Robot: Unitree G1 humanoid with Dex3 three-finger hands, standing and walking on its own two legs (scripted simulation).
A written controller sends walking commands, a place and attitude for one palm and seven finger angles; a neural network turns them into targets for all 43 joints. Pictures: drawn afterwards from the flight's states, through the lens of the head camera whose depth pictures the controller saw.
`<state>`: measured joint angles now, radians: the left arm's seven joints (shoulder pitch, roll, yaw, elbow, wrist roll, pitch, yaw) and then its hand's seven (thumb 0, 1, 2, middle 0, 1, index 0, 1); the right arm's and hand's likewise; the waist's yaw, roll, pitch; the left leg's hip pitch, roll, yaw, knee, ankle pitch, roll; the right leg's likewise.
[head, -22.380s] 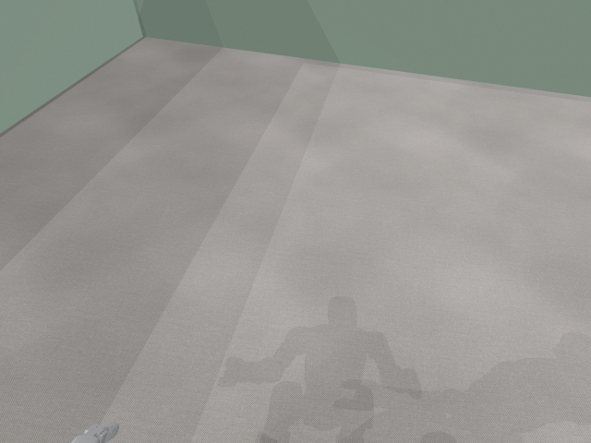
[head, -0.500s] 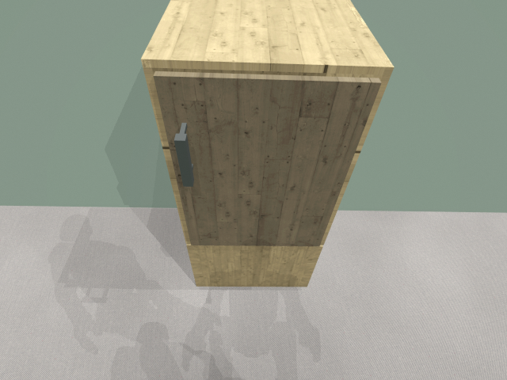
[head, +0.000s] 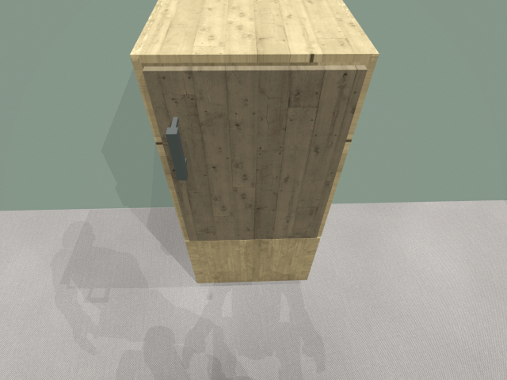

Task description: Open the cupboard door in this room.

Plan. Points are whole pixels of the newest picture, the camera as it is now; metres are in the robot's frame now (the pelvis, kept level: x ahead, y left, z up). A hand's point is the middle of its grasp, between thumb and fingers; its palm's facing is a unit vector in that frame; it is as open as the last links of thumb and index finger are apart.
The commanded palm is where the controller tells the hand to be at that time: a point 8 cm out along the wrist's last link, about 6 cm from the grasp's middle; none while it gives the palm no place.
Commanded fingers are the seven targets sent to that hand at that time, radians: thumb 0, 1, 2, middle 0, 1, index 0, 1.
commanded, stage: look again from close up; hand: left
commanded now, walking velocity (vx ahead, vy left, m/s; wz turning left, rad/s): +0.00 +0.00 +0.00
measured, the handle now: (179, 149) +0.57 +0.20 +0.02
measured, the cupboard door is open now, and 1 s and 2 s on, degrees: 0 0 0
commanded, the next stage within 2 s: raise the hand with hooked fingers in 0.06 s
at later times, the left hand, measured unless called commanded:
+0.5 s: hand (150, 336) +0.19 +0.17 -0.03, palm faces +0.07 -1.00 -0.03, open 8.1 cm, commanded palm +0.13 +0.24 -0.04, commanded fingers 0.00 0.48 0.72 -0.23 -0.57 -0.23 -0.57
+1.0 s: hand (121, 325) +0.20 +0.22 -0.01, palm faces +0.12 -0.99 -0.04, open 11.1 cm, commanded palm +0.17 +0.26 -0.01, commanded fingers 0.00 -0.10 0.47 -0.27 -0.94 -0.27 -0.94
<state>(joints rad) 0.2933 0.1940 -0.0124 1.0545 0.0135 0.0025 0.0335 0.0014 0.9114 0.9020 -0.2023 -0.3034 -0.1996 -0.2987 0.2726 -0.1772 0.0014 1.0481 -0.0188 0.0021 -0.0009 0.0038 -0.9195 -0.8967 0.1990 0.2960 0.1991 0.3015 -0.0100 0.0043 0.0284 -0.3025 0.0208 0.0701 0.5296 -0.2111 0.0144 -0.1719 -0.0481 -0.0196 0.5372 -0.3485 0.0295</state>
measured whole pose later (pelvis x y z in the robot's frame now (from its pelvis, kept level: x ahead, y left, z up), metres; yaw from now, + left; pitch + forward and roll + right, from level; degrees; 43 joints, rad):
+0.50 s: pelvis -0.01 -0.03 -0.05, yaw +1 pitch +10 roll +0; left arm 0.35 0.20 0.20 0.21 -0.26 -0.53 -0.29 0.00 0.71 0.81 -0.22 -0.44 -0.21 -0.43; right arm 0.12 -0.22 -0.07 0.62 0.01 -0.24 -0.01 0.01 -0.90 -0.90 0.20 0.30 0.20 0.30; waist -0.01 -0.03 -0.12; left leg -0.77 0.06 0.02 0.95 -0.34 -0.03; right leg -0.64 -0.02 -0.05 1.00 -0.54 -0.01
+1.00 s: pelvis -0.02 -0.02 -0.07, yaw +0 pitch +12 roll -2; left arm 0.36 0.28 0.32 0.05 -0.35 -0.25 -0.29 0.00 0.13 0.57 -0.26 -0.81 -0.26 -0.80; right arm 0.29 -0.19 -0.01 0.60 0.03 -0.18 -0.08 0.01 -0.90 -0.90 0.20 0.30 0.20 0.30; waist -0.02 0.04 -0.14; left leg -0.86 0.09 0.00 1.03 -0.38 -0.02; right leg -0.70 0.01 -0.06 1.04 -0.54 -0.01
